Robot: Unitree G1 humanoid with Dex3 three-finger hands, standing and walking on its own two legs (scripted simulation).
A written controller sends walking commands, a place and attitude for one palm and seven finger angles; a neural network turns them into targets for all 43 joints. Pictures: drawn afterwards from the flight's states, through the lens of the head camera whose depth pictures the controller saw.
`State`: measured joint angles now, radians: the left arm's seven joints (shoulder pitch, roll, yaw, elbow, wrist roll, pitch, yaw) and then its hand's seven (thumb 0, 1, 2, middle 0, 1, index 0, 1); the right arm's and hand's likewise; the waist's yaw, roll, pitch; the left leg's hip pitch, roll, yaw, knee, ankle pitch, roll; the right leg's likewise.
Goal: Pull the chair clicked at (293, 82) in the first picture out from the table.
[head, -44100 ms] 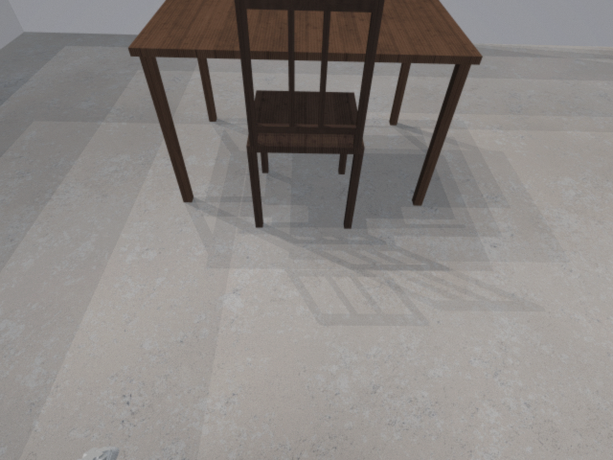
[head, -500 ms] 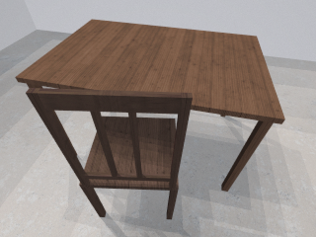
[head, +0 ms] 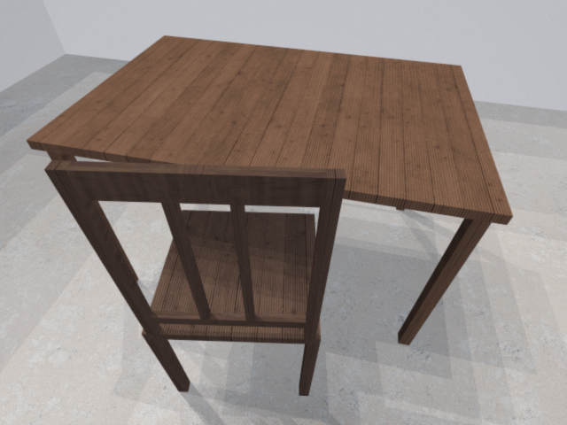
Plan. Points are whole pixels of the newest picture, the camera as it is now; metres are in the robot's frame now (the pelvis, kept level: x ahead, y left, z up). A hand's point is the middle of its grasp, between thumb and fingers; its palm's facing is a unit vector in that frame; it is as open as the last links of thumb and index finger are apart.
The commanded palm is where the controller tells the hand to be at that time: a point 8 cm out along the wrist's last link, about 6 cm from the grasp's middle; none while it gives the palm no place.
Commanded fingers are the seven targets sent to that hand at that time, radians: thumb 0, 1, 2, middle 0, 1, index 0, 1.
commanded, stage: look again from close up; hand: left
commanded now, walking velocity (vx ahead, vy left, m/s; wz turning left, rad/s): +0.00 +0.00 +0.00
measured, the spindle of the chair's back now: (191, 269) +0.40 +0.20 -0.06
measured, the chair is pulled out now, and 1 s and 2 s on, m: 0.14 0.14 0.14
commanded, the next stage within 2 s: none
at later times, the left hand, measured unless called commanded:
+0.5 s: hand out of the picture -0.02 +0.15 -0.18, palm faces +0.04 -0.98 -0.17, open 7.4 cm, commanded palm none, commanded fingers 0.00 0.90 0.90 -0.20 -0.30 -0.20 -0.30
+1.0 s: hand out of the picture -0.01 +0.15 -0.18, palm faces +0.04 -0.99 -0.17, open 7.4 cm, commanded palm none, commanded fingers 0.00 0.90 0.90 -0.20 -0.30 -0.20 -0.30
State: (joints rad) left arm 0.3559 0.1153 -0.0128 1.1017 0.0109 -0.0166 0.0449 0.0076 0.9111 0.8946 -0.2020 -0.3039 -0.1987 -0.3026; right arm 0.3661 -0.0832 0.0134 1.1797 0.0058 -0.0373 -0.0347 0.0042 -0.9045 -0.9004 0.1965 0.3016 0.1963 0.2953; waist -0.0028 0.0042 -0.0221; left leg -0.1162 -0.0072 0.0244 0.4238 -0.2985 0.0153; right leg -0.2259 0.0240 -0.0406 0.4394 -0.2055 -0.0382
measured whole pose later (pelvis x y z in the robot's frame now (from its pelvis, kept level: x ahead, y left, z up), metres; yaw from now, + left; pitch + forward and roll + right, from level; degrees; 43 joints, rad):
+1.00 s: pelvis +0.01 +0.00 +0.00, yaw +0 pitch +0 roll +0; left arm 0.36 0.12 -0.01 1.09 0.01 -0.02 0.05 0.01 0.91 0.89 -0.20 -0.30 -0.20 -0.30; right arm 0.37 -0.08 0.01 1.18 0.01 -0.04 -0.04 0.00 -0.90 -0.90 0.20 0.30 0.20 0.30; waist 0.00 0.00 -0.02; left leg -0.12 0.00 0.02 0.42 -0.31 0.01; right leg -0.22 0.03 -0.04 0.43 -0.21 -0.04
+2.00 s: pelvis +0.01 +0.00 +0.00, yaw +0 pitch +0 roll +0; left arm 0.37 0.11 -0.01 1.09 0.01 -0.01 0.05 0.01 0.91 0.89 -0.20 -0.30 -0.20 -0.30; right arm 0.37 -0.07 0.02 1.18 0.01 -0.05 -0.04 0.00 -0.90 -0.90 0.20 0.30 0.20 0.30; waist 0.00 0.00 -0.02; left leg -0.10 -0.01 0.03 0.41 -0.31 0.02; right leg -0.22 0.03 -0.04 0.44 -0.22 -0.04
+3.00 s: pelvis -0.01 +0.01 -0.01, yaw +1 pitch +0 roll +0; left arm 0.33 0.14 -0.01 1.10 0.01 -0.02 0.05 0.01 0.91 0.89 -0.20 -0.30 -0.20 -0.30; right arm 0.38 -0.13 0.01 1.12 -0.01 0.00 -0.02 0.01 -0.90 -0.90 0.20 0.30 0.20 0.30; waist -0.02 0.02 0.00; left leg -0.20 -0.01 0.02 0.53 -0.34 0.02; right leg -0.29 0.02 -0.05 0.51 -0.23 -0.03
